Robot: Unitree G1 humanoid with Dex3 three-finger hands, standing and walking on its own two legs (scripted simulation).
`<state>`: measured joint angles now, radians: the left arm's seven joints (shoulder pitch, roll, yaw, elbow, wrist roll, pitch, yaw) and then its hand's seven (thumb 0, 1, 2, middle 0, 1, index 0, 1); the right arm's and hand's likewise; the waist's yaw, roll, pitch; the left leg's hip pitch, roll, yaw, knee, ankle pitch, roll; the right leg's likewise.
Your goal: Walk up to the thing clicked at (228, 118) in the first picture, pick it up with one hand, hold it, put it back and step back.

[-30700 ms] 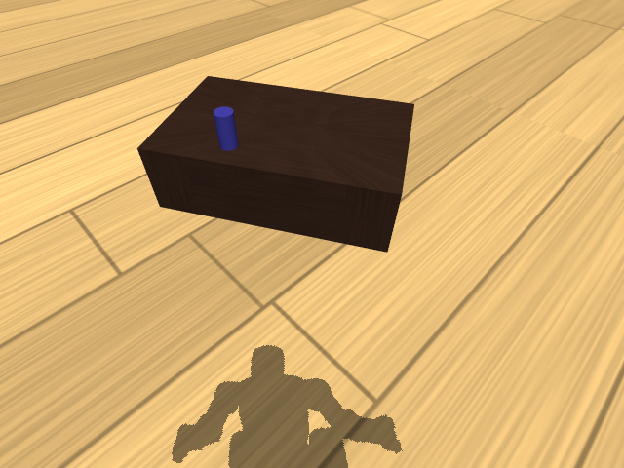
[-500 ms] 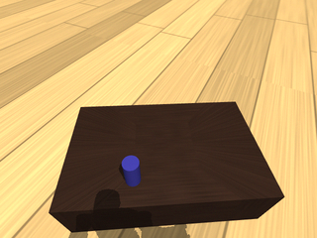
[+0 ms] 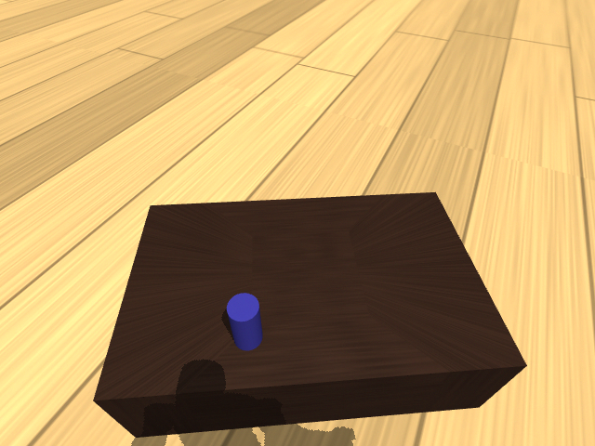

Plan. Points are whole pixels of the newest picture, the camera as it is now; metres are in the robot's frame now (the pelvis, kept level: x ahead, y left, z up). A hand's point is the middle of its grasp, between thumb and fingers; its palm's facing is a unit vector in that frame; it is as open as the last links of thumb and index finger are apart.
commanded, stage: stand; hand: left
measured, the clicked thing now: (245, 322) +0.50 +0.12 -0.37
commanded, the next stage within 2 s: step back in 1.44 s
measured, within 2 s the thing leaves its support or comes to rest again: neither
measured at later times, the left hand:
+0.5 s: hand out of the picture +0.08 +0.25 -0.16, palm faces +0.00 -0.94 -0.34, open 7.4 cm
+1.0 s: hand out of the picture +0.08 +0.25 -0.15, palm faces -0.01 -0.94 -0.34, open 7.4 cm
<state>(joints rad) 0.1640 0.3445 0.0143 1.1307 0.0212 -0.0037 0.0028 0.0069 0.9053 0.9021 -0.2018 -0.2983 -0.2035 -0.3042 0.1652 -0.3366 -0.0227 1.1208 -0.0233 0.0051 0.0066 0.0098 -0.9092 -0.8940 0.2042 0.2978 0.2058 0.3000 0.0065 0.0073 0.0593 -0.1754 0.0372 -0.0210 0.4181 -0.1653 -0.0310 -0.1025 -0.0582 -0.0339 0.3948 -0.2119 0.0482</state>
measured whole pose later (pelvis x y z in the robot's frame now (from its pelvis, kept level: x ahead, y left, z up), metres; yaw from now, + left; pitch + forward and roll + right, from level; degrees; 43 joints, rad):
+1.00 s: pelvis +0.02 +0.00 +0.00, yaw -1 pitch -4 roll +0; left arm 0.13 0.35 0.02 1.13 0.01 0.00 0.00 0.01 0.91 0.90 -0.20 -0.30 -0.20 -0.30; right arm 0.11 -0.34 -0.01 1.15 -0.02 0.00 0.01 0.01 -0.91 -0.89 0.20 0.30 0.21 0.30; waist 0.00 0.00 0.05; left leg -0.14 0.04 -0.01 0.36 -0.16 -0.03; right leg -0.07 -0.06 -0.03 0.34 -0.21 0.05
